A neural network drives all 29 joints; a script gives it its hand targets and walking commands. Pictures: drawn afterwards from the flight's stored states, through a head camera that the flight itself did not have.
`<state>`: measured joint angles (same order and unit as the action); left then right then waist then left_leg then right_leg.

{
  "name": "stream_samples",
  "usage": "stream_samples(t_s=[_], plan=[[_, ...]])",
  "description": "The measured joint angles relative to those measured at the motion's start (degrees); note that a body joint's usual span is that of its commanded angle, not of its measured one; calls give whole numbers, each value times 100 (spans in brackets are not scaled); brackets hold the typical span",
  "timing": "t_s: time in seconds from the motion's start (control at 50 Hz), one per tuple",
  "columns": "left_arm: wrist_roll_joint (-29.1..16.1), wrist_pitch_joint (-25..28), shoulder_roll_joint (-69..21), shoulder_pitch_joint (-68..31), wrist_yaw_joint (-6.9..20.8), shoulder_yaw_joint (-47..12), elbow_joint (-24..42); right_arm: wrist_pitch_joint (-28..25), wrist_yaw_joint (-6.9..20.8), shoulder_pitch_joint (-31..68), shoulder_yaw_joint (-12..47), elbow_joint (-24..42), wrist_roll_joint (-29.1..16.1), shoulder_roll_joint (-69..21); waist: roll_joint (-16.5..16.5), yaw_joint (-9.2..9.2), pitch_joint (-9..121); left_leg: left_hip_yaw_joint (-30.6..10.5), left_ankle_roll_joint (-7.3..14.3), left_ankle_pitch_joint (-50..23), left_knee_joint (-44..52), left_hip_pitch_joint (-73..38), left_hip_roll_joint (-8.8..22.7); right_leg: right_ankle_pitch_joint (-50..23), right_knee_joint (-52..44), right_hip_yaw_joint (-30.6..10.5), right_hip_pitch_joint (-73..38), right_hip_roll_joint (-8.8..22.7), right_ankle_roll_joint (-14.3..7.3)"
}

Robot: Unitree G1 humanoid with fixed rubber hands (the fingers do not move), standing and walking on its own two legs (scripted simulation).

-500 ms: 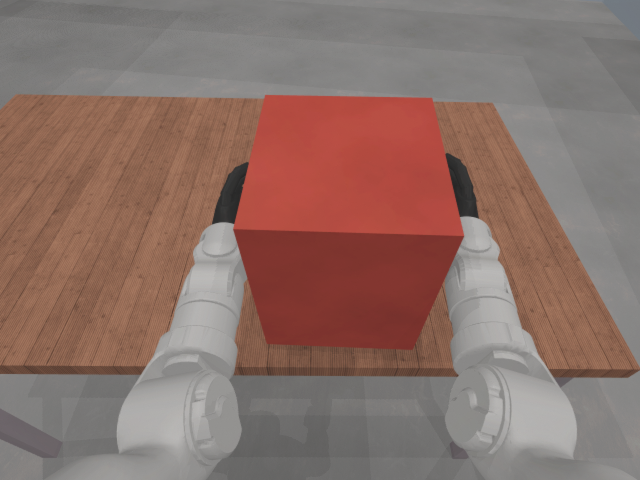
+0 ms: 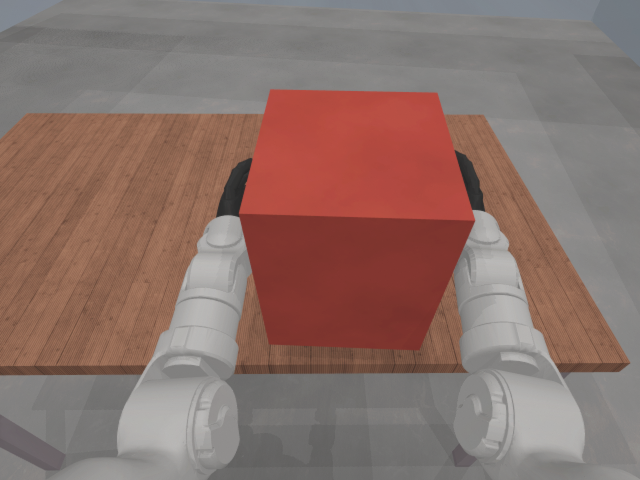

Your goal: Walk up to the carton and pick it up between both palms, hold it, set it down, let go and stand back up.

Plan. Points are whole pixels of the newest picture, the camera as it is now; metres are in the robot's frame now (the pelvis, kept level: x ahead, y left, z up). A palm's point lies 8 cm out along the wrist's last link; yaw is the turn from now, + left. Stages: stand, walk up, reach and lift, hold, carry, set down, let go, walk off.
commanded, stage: reach and lift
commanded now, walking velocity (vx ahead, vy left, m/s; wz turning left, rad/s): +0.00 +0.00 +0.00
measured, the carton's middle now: (348, 225) +0.40 -0.04 +0.13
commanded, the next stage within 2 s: hold in 1.40 s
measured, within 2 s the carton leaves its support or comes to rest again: neither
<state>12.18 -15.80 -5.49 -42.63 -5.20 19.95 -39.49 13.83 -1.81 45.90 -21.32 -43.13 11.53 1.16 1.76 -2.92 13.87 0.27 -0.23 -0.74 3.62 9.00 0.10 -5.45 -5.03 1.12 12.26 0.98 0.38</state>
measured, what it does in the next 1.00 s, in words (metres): stands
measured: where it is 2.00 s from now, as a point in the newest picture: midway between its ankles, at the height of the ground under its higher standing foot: outside the picture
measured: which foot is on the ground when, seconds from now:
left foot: down 0.00-1.00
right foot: down 0.00-1.00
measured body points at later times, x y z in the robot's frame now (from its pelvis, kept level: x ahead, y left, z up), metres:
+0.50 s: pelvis -0.02 -0.01 +0.00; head -0.05 -0.02 +0.45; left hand +0.40 +0.10 +0.18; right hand +0.40 -0.19 +0.20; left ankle -0.03 +0.12 -0.75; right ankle +0.01 -0.12 -0.75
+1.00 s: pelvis -0.03 -0.01 +0.00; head -0.06 -0.01 +0.45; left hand +0.39 +0.10 +0.18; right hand +0.39 -0.19 +0.19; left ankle -0.03 +0.12 -0.75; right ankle +0.01 -0.12 -0.75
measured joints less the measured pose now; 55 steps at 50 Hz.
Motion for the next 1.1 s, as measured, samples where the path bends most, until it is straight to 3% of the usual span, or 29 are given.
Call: stream_samples(t_s=[0.24,0.42,0.82,1.1], plan=[[-441,-593,233,-247,-206,-422,63,622,-301,136,450,220,-459,216,59,-56,-290,-15,-26,211,-415,-224,51,167,327,15,-268,-46,-33],[-797,-671,421,-437,-335,-631,76,769,-529,372,693,274,-821,353,32,-14,-288,-44,-39,321,-798,-3,58,320,777,38,-24,-47,-47],[-1177,-1002,696,-705,-458,-910,-163,1042,-642,795,795,-136,-1015,487,-63,-52,-331,-186,-34,433,-1229,133,0,503,1243,167,72,22,-37],[-1121,-1056,524,-258,-506,-955,288,1063,-599,278,935,335,-1079,444,-47,-25,-376,-137,-42,430,-1224,159,20,474,1224,118,112,-1,-48]])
